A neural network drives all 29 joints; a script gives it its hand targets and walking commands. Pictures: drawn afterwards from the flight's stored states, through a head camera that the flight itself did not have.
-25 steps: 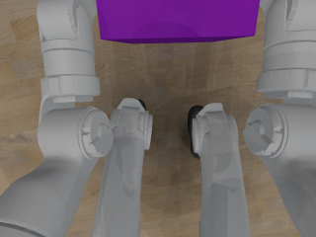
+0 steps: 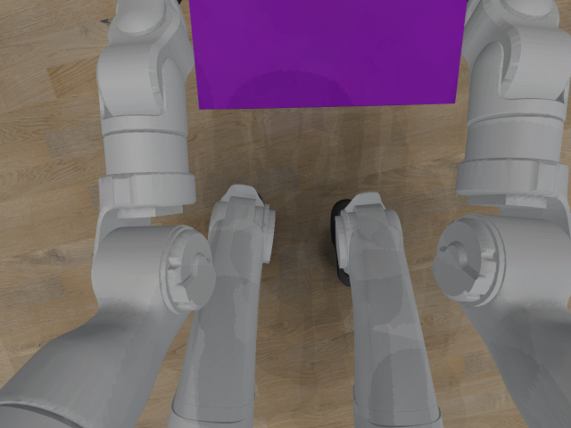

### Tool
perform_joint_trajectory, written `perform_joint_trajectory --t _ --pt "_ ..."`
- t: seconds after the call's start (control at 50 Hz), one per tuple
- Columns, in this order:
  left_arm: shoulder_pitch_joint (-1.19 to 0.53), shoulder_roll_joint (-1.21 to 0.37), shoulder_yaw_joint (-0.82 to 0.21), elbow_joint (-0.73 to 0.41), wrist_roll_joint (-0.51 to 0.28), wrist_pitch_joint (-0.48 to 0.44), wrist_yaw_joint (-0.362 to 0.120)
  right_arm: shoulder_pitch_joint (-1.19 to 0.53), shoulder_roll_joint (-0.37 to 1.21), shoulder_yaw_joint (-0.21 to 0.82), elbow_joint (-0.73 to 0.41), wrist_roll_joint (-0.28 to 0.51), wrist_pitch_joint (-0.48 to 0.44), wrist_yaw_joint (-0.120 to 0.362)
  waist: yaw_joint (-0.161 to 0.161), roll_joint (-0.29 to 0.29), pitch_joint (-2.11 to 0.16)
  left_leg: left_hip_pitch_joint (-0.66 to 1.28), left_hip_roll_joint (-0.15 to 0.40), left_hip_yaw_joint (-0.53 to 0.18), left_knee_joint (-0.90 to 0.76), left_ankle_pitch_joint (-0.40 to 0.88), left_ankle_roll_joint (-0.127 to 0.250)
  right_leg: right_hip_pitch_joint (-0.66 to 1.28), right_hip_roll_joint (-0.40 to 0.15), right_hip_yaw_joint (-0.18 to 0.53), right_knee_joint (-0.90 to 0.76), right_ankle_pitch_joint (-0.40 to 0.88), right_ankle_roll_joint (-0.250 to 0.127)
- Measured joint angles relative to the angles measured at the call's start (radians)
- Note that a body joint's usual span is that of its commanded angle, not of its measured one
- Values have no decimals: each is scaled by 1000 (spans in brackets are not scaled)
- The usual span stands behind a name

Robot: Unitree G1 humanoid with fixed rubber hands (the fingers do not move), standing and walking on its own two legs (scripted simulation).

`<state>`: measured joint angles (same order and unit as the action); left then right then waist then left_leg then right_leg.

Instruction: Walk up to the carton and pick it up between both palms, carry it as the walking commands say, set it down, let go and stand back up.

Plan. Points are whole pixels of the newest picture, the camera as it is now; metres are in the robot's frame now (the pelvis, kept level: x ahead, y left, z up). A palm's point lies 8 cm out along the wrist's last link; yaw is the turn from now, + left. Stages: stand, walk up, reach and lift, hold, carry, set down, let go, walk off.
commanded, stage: reach and lift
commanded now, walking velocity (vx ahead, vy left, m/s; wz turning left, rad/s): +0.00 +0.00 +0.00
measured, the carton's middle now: (316, 10) +0.54 +0.01 -0.16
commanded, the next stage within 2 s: none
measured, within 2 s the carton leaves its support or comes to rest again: neither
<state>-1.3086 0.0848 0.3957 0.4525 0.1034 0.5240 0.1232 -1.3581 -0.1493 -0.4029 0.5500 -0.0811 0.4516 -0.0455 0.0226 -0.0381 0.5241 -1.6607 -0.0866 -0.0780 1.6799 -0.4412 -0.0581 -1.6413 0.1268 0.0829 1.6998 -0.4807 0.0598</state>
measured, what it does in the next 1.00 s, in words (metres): rises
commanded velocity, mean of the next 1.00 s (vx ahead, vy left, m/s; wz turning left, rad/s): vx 0.00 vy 0.00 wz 0.00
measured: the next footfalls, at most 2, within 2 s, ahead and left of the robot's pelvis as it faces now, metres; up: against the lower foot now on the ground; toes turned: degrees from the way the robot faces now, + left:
none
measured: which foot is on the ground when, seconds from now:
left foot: down 0.00-1.00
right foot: down 0.00-1.00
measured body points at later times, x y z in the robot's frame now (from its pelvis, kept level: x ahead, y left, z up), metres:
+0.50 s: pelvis +0.00 +0.00 +0.05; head +0.32 +0.02 +0.35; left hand +0.52 +0.17 -0.04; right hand +0.54 -0.14 -0.03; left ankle +0.15 +0.13 -0.49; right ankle +0.14 -0.12 -0.49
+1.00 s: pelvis +0.01 -0.01 +0.11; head +0.30 +0.01 +0.44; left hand +0.50 +0.16 +0.03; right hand +0.53 -0.15 +0.04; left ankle +0.15 +0.13 -0.49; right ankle +0.14 -0.12 -0.49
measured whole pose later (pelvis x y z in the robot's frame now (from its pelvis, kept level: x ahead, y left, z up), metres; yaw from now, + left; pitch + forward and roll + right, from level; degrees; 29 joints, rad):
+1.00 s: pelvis +0.01 -0.01 +0.11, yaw +0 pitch +13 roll +0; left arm -1.06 0.02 0.36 0.41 0.11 0.51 0.12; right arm -1.10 -0.07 -0.39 0.49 -0.11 0.44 -0.03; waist 0.03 -0.04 0.53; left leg -1.14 -0.08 -0.10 1.27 -0.36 -0.06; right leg -1.13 0.12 0.12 1.29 -0.39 0.04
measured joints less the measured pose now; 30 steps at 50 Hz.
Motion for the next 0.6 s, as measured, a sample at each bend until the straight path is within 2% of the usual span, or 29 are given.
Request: perform_joint_trajectory --t 0.04,0.28,0.42,0.56,0.6 --pt "12 0 -7 -9 -6 -5 0 11 -5 18 -21 18 8 -10 3 2 1 16 1 -1 -12 1 -3 14 3 2 -10 3 -2" --pt "50 -3 23 20 -8 -18 -22 35 30 14 -3 -2 12 -28 19 7 -2 136 0 1 -93 13 -12 121 4 16 -73 14 -14" --pt "92 2 -1 -6 -17 -17 -28 92 54 24 -40 -20 -1 -29 8 2 -2 199 -3 -5 -145 26 -6 189 1 18 -131 26 -11" --pt "122 -21 -21 2 3 -12 -25 161 60 10 -60 -3 -2 -23 14 -3 -2 269 0 -11 -195 38 1 265 3 21 -194 42 -7" --pt "145 -20 -39 -24 -10 -1 -9 170 56 24 -65 8 3 -22 11 0 -1 291 -2 -13 -212 43 2 288 0 21 -212 47 -6"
